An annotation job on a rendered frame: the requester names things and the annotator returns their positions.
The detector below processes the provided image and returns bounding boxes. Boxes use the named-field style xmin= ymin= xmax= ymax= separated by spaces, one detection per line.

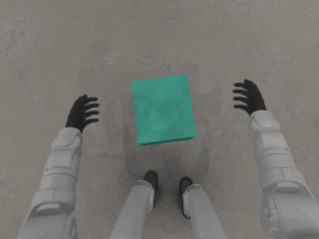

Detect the carton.
xmin=131 ymin=74 xmax=196 ymax=145

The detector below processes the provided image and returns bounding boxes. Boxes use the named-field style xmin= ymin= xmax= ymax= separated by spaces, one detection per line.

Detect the robot foot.
xmin=144 ymin=170 xmax=159 ymax=209
xmin=179 ymin=176 xmax=193 ymax=219

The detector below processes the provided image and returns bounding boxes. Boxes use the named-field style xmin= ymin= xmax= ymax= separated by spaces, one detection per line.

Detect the left robot hand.
xmin=65 ymin=95 xmax=99 ymax=133

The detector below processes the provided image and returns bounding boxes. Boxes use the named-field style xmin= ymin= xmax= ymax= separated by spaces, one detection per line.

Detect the robot left upper arm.
xmin=19 ymin=213 xmax=78 ymax=239

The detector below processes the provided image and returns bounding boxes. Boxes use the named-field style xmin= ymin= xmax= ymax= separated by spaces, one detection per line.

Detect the right robot forearm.
xmin=248 ymin=110 xmax=319 ymax=207

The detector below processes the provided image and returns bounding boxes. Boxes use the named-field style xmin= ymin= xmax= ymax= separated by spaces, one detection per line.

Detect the right robot hand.
xmin=233 ymin=79 xmax=266 ymax=116

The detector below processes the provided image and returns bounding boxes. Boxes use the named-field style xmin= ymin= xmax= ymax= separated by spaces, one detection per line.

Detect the robot right upper arm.
xmin=260 ymin=192 xmax=319 ymax=239

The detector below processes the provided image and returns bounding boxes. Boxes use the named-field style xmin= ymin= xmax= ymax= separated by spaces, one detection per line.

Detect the robot left foot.
xmin=144 ymin=170 xmax=159 ymax=209

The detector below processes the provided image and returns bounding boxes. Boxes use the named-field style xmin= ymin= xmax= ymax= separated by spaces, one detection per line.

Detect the left robot forearm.
xmin=16 ymin=126 xmax=83 ymax=239

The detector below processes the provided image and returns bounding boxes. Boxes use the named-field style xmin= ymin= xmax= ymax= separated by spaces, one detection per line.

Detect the robot right foot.
xmin=179 ymin=176 xmax=193 ymax=219

